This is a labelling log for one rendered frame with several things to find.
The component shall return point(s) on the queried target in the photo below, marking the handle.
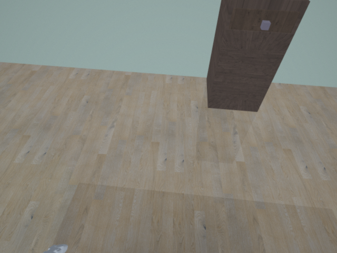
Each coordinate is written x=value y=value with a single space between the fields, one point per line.
x=265 y=25

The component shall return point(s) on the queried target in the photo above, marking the cabinet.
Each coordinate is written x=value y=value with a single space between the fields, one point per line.
x=243 y=63

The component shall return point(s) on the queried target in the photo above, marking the drawer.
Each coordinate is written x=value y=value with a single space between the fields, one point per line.
x=251 y=19

